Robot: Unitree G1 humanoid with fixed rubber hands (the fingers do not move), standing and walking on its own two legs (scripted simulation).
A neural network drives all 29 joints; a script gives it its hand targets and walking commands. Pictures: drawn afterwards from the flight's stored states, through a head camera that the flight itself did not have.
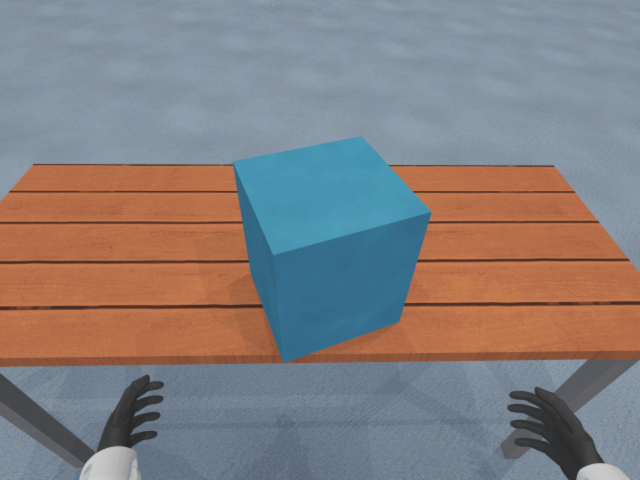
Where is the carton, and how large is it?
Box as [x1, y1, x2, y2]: [233, 136, 431, 362]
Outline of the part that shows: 361,136 233,161 250,271 283,362 389,325 399,320 431,212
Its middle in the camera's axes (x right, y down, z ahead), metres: +0.01 +0.01 +0.62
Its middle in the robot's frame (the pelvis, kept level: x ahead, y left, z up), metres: +0.45 +0.01 +0.03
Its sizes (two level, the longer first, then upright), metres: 0.210 0.200 0.250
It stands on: a table, 0.69 m high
